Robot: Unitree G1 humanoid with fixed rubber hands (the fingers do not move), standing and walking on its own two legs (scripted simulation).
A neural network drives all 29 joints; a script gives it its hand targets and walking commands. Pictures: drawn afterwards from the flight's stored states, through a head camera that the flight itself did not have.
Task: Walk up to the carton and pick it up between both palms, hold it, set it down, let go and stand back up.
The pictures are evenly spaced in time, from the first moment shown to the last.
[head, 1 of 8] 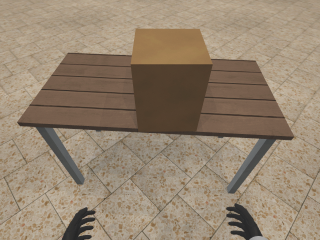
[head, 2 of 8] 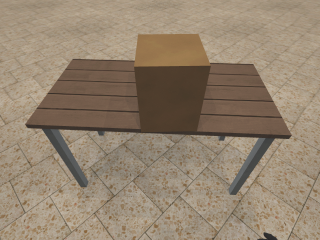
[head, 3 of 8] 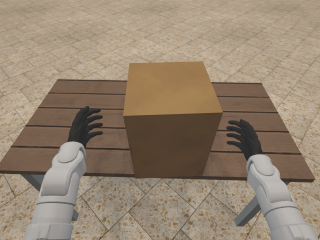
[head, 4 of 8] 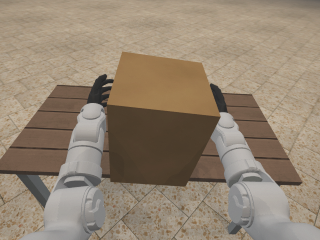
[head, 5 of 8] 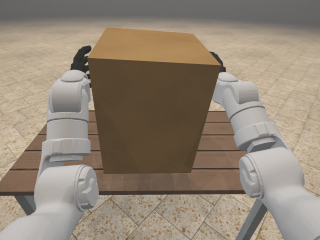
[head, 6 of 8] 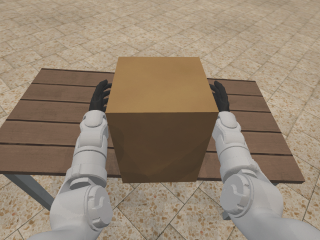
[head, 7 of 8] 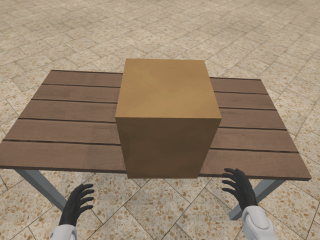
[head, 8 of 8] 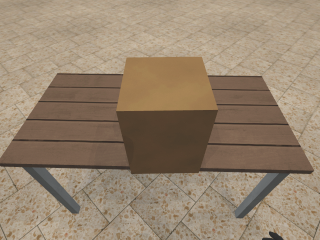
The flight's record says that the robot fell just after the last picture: no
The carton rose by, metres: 0.24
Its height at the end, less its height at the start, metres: +0.00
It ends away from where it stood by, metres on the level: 0.02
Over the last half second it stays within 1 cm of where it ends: yes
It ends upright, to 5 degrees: yes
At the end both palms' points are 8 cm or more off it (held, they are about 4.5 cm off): yes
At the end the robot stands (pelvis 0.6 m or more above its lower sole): yes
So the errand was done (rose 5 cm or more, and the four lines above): yes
